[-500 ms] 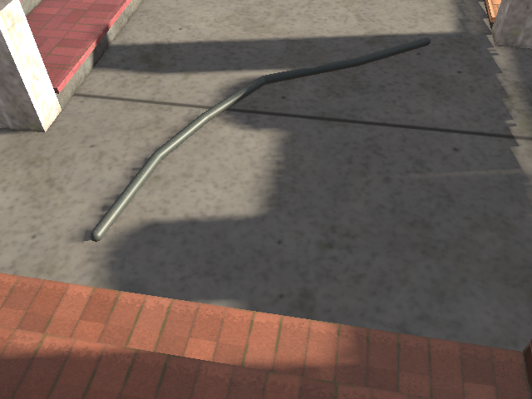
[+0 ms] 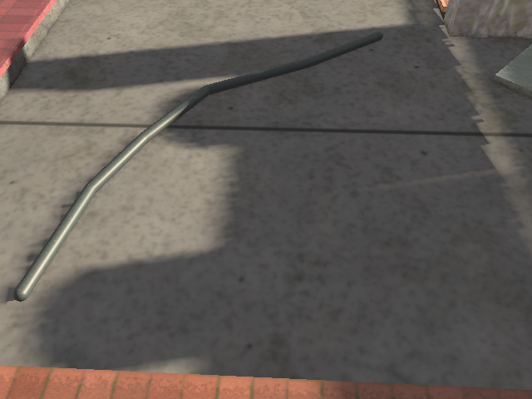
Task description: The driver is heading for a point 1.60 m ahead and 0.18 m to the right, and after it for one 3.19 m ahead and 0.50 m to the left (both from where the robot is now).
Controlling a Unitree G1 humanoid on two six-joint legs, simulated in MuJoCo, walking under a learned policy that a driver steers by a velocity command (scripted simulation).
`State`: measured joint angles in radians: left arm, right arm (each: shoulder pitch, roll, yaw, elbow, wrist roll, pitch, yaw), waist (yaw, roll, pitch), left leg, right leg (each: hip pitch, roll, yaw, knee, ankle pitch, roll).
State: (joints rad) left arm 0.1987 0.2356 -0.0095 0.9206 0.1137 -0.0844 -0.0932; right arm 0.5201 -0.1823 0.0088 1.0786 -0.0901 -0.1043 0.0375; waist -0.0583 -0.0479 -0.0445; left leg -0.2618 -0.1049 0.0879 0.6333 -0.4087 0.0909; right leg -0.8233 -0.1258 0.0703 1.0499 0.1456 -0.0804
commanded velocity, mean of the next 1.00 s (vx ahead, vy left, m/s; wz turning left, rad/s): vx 0.34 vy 0.00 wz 0.00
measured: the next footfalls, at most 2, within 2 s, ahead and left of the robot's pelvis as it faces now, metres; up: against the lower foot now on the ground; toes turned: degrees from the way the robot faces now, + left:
right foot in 0.22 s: +0.29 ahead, -0.16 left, -0.17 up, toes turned -5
left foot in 0.76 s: +0.60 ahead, +0.07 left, -0.34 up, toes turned +4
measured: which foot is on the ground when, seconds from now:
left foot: down 0.00-0.24, up 0.26-0.74, down 0.76-1.00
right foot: up 0.00-0.20, down 0.22-0.78, up 0.80-1.00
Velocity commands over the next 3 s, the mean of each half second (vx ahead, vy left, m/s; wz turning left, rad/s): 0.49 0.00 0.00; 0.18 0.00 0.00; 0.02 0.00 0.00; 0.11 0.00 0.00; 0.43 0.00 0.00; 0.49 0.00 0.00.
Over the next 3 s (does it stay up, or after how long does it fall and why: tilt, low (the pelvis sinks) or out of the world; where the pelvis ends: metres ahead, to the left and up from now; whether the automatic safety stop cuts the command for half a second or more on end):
stays up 1.12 -0.09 -0.48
